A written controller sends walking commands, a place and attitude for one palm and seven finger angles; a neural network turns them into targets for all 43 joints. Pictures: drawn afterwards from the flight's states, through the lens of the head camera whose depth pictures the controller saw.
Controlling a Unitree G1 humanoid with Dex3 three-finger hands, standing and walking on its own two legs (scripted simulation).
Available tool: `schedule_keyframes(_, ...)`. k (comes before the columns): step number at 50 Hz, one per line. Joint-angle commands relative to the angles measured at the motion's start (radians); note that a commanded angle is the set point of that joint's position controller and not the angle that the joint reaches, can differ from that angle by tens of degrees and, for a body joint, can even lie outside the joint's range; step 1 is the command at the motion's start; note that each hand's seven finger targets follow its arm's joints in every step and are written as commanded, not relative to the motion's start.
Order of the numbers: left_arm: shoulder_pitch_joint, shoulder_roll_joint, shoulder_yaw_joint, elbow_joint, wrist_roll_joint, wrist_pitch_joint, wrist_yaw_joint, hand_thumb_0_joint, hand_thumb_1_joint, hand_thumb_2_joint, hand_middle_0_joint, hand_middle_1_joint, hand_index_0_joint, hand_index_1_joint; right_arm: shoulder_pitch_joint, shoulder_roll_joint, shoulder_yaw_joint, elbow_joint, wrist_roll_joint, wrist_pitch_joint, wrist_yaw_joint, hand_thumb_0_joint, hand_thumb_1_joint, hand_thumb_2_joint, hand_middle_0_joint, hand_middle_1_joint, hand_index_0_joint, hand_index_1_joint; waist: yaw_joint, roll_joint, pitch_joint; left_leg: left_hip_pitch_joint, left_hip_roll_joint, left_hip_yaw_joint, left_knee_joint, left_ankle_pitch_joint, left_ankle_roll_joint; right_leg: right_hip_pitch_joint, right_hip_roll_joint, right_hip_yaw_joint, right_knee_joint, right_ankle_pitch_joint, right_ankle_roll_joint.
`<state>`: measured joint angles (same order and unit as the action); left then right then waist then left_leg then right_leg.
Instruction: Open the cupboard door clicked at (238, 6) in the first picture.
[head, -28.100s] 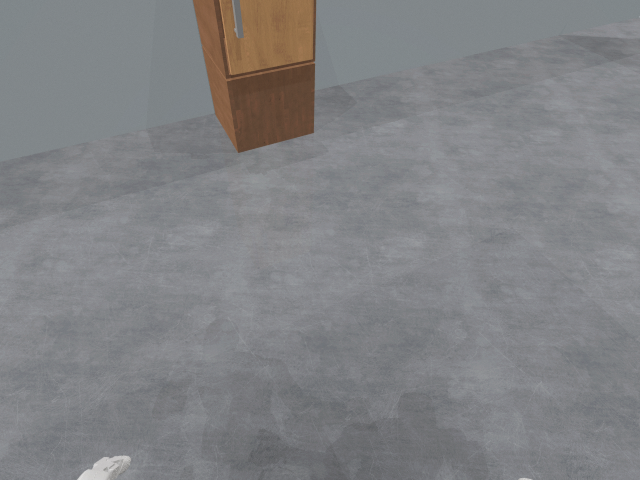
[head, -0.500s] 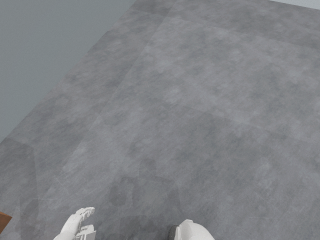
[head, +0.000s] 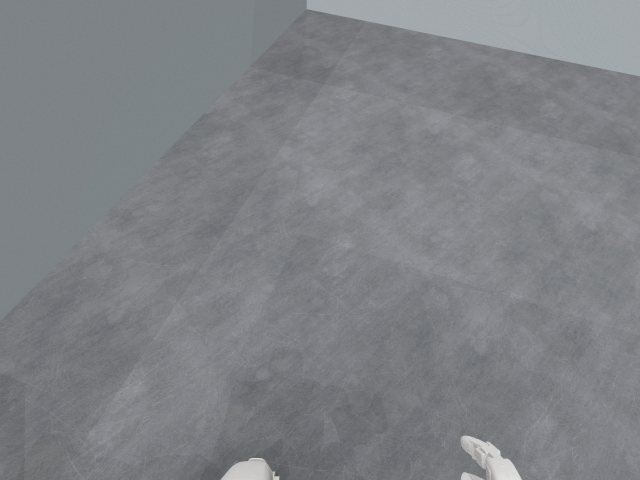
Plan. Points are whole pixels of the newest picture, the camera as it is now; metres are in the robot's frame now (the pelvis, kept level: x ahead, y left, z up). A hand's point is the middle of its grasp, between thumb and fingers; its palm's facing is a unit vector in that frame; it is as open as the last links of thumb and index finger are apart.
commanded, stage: walk to a spot facing it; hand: left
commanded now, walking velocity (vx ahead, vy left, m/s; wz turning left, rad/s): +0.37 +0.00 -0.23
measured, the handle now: out of the picture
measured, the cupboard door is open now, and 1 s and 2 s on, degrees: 44 44 44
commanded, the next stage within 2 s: turn to face it in 0.42 s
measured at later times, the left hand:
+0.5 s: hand (267, 319) +0.39 +0.14 -0.16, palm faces -0.27 -0.94 -0.21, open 7.4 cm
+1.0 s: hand (274, 304) +0.44 +0.14 -0.19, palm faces -0.03 -0.98 -0.18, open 7.3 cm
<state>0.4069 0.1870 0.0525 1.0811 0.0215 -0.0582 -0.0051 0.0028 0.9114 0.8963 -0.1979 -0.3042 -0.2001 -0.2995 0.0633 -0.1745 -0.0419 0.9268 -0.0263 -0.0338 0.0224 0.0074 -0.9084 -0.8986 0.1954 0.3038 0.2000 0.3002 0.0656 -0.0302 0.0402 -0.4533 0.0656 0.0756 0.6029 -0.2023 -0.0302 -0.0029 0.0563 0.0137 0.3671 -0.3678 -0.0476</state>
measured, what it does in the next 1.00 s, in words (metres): walks ahead: left foot, then right foot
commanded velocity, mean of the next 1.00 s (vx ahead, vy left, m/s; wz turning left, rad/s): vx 0.15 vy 0.00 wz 0.09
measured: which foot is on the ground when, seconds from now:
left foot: up 0.00-0.00, down 0.02-0.50, up 0.52-0.86, down 0.88-1.00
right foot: down 0.00-0.02, up 0.04-0.50, down 0.52-0.88, up 0.90-1.00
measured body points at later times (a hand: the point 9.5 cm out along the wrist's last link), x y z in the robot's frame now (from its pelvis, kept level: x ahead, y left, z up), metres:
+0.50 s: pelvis +0.21 -0.03 -0.01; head +0.25 -0.04 +0.44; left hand +0.40 +0.19 -0.14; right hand +0.06 -0.23 -0.15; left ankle +0.11 +0.12 -0.73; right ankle +0.28 -0.15 -0.73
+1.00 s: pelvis +0.35 -0.05 -0.01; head +0.38 -0.02 +0.43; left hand +0.44 +0.19 -0.18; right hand +0.38 -0.30 -0.15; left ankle +0.42 +0.04 -0.73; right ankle +0.27 -0.18 -0.68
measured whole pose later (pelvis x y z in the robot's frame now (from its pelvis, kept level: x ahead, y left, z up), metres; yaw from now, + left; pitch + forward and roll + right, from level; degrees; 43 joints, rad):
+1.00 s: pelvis +0.35 -0.05 -0.01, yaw -2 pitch +1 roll -1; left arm 0.16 0.22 0.07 0.98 0.02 0.04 0.01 0.00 0.92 0.90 -0.20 -0.30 -0.20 -0.30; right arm 0.23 -0.18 -0.04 0.96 -0.03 0.01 -0.01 0.01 -0.92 -0.90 0.20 0.30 0.20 0.30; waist -0.03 -0.05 0.06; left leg -0.44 0.03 0.08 0.65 -0.23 0.05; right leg -0.40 -0.05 -0.08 1.06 -0.52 0.05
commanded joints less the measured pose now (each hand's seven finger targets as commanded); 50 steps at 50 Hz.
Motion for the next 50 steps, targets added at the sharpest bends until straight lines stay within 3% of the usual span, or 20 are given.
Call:
schedule_keyframes(1,0.009,0.093,0.019,-0.074,-0.021,-0.027,0.002,0.000,0.900,0.900,-0.200,-0.300,-0.200,-0.300,0.410,-0.269,-0.068,0.059,-0.024,-0.044,-0.032,0.000,-0.900,-0.900,0.200,0.300,0.200,0.300,-0.206,0.261,-0.230,0.726,0.307,-0.407,-0.164,0.058,0.169,-0.503,-0.055,-0.025,0.607,0.215,-0.001)
schedule_keyframes(2,-0.022,0.093,0.011,-0.101,-0.020,-0.034,0.001,0.000,0.900,0.900,-0.200,-0.300,-0.200,-0.300,0.482,-0.289,-0.064,0.065,-0.017,-0.032,-0.037,0.000,-0.900,-0.900,0.200,0.300,0.200,0.300,-0.210,0.287,-0.258,0.728,0.451,-0.590,-0.296,0.076,0.250,-0.595,-0.014,-0.003,0.857,-0.164,0.005)
schedule_keyframes(3,-0.073,0.105,0.018,-0.112,-0.009,-0.031,0.003,0.000,0.900,0.900,-0.200,-0.300,-0.200,-0.300,0.413,-0.264,-0.058,0.051,-0.011,-0.026,-0.037,0.000,-0.900,-0.900,0.200,0.300,0.200,0.300,-0.185,0.160,-0.137,0.601,0.454,-0.560,-0.321,0.023,0.275,-0.651,-0.079,0.033,0.944,-0.148,0.001)
schedule_keyframes(6,-0.108,0.067,0.024,-0.097,0.008,0.001,-0.018,0.000,0.900,0.900,-0.200,-0.300,-0.200,-0.300,0.258,-0.129,-0.021,0.024,-0.006,-0.045,-0.041,0.000,-0.900,-0.900,0.200,0.300,0.200,0.300,-0.095,0.141,0.039,0.283,0.318,-0.293,-0.406,-0.047,0.170,-0.637,-0.155,0.034,0.921,0.042,0.025)
schedule_keyframes(9,-0.089,0.033,0.023,-0.101,0.007,0.032,-0.031,0.000,0.900,0.900,-0.200,-0.300,-0.200,-0.300,0.263,-0.120,-0.015,0.048,0.001,-0.058,-0.045,0.000,-0.900,-0.900,0.200,0.300,0.200,0.300,-0.053,0.176,0.005,0.271,0.254,-0.102,-0.420,0.085,0.149,-0.601,-0.164,0.006,0.797,0.114,0.040)
schedule_keyframes(14,-0.217,0.019,0.019,-0.144,0.011,0.049,-0.046,0.000,0.900,0.900,-0.200,-0.300,-0.200,-0.300,0.310,-0.131,-0.024,0.069,-0.002,-0.053,-0.039,0.000,-0.900,-0.900,0.200,0.300,0.200,0.300,-0.065,0.157,0.052,0.265,0.228,0.025,-0.457,0.039,0.143,-0.584,-0.170,-0.072,0.528,0.232,0.048)
schedule_keyframes(21,-0.374,0.054,0.014,-0.199,0.008,0.046,-0.052,0.000,0.900,0.900,-0.200,-0.300,-0.200,-0.300,0.410,-0.161,-0.016,0.105,-0.013,-0.037,-0.044,0.000,-0.900,-0.900,0.200,0.300,0.200,0.300,-0.103,0.162,0.066,0.392,0.276,0.092,-0.330,0.314,0.122,-0.491,-0.121,-0.136,0.299,0.167,0.012)
schedule_keyframes(23,-0.254,0.083,0.020,-0.167,0.009,0.033,-0.049,0.000,0.900,0.900,-0.200,-0.300,-0.200,-0.300,0.403,-0.181,-0.017,0.105,-0.008,-0.033,-0.046,0.000,-0.900,-0.900,0.200,0.300,0.200,0.300,-0.040,0.139,-0.023,0.414,0.248,0.137,-0.116,0.560,0.096,-0.290,-0.065,-0.172,0.207,0.150,-0.017)
schedule_keyframes(24,-0.089,0.131,0.033,-0.117,0.012,0.021,-0.042,0.000,0.900,0.900,-0.200,-0.300,-0.200,-0.300,0.374,-0.184,-0.016,0.093,0.003,-0.035,-0.043,0.000,-0.900,-0.900,0.200,0.300,0.200,0.300,0.038,0.081,-0.115,0.300,0.210,0.165,0.101,0.577,0.060,-0.018,-0.061,-0.143,0.159,0.204,-0.046)
schedule_keyframes(25,0.068,0.253,0.064,-0.078,0.019,0.008,-0.024,0.000,0.900,0.900,-0.200,-0.300,-0.200,-0.300,0.368,-0.140,-0.008,0.058,0.020,-0.038,-0.031,0.000,-0.900,-0.900,0.200,0.300,0.200,0.300,0.096,-0.149,-0.254,-0.002,0.097,0.229,0.430,0.197,0.007,0.288,-0.310,0.189,0.120,0.318,-0.132)
schedule_keyframes(26,0.121,0.316,0.074,-0.065,-0.007,0.007,-0.011,0.000,0.900,0.900,-0.200,-0.300,-0.200,-0.300,0.347,-0.112,-0.006,0.024,0.031,-0.040,-0.040,0.000,-0.900,-0.900,0.200,0.300,0.200,0.300,0.084,-0.265,-0.329,-0.185,-0.021,0.108,0.707,-0.438,-0.025,0.376,-0.516,0.492,0.025,0.658,-0.231)
schedule_keyframes(28,-0.027,0.229,0.047,-0.089,-0.019,0.008,0.013,0.000,0.900,0.900,-0.200,-0.300,-0.200,-0.300,0.277,-0.094,-0.005,0.042,0.029,-0.030,-0.045,0.000,-0.900,-0.900,0.200,0.300,0.200,0.300,0.023,-0.072,-0.159,-0.211,0.073,-0.048,0.710,-0.298,-0.018,0.146,-0.457,0.281,0.014,0.801,-0.222)
schedule_keyframes(33,-0.239,0.117,0.002,-0.134,-0.007,-0.006,0.020,0.000,0.900,0.900,-0.200,-0.300,-0.200,-0.300,0.407,-0.014,0.011,0.128,0.013,0.034,-0.038,0.000,-0.900,-0.900,0.200,0.300,0.200,0.300,-0.132,-0.096,-0.051,0.056,0.071,-0.034,0.416,-0.134,-0.027,-0.262,-0.335,-0.066,-0.091,0.674,-0.111)
schedule_keyframes(39,-0.235,0.129,0.024,-0.129,-0.004,0.011,0.024,0.000,0.900,0.900,-0.200,-0.300,-0.200,-0.300,0.272,-0.024,-0.003,0.070,0.012,0.041,-0.023,0.000,-0.900,-0.900,0.200,0.300,0.200,0.300,-0.097,-0.084,0.004,0.048,0.045,0.016,0.180,-0.076,-0.028,-0.221,-0.366,-0.101,-0.056,0.501,-0.097)
schedule_keyframes(42,-0.225,0.136,0.033,-0.137,-0.006,0.031,0.027,0.000,0.900,0.900,-0.200,-0.300,-0.200,-0.300,0.289,-0.057,-0.013,0.061,0.002,0.038,-0.016,0.000,-0.900,-0.900,0.200,0.300,0.200,0.300,-0.110,-0.033,-0.018,0.174,0.019,0.024,-0.014,0.056,-0.011,-0.224,-0.342,-0.156,0.113,0.398,-0.032)
schedule_keyframes(43,-0.206,0.122,0.032,-0.143,-0.008,0.041,0.027,0.000,0.900,0.900,-0.200,-0.300,-0.200,-0.300,0.333,-0.112,-0.024,0.061,-0.002,0.034,-0.016,0.000,-0.900,-0.900,0.200,0.300,0.200,0.300,-0.124,0.106,-0.061,0.261,0.064,-0.076,-0.095,0.213,0.024,-0.281,-0.290,-0.187,0.259,0.263,0.015)
schedule_keyframes(44,-0.170,0.074,0.027,-0.164,-0.020,0.051,0.025,0.000,0.900,0.900,-0.200,-0.300,-0.200,-0.300,0.369,-0.209,-0.043,0.047,-0.012,0.028,-0.024,0.000,-0.900,-0.900,0.200,0.300,0.200,0.300,-0.127,0.375,-0.090,0.331,0.280,-0.408,-0.191,0.468,0.152,-0.440,-0.159,-0.219,0.476,-0.127,0.094)
schedule_keyframes(45,-0.221,0.093,0.014,-0.195,-0.017,0.061,0.025,0.000,0.900,0.900,-0.200,-0.300,-0.200,-0.300,0.378,-0.246,-0.049,0.043,-0.008,0.034,-0.036,0.000,-0.900,-0.900,0.200,0.300,0.200,0.300,-0.148,0.368,-0.105,0.307,0.370,-0.530,-0.264,0.458,0.248,-0.474,-0.112,-0.104,0.681,-0.335,0.099)
schedule_keyframes(46,-0.245,0.102,0.023,-0.226,-0.010,0.066,0.025,0.000,0.900,0.900,-0.200,-0.300,-0.200,-0.300,0.340,-0.263,-0.055,0.022,-0.011,0.040,-0.038,0.000,-0.900,-0.900,0.200,0.300,0.200,0.300,-0.132,0.263,-0.080,0.207,0.364,-0.520,-0.295,0.187,0.264,-0.462,-0.127,-0.038,0.762,-0.291,0.087)
schedule_keyframes(50,-0.259,0.111,0.036,-0.205,0.003,0.070,0.011,0.000,0.900,0.900,-0.200,-0.300,-0.200,-0.300,0.226,-0.208,-0.039,-0.021,-0.002,0.023,-0.051,0.000,-0.900,-0.900,0.200,0.300,0.200,0.300,-0.084,0.164,-0.105,0.218,0.220,-0.383,-0.302,0.142,0.175,-0.561,-0.138,0.002,0.822,-0.047,0.110)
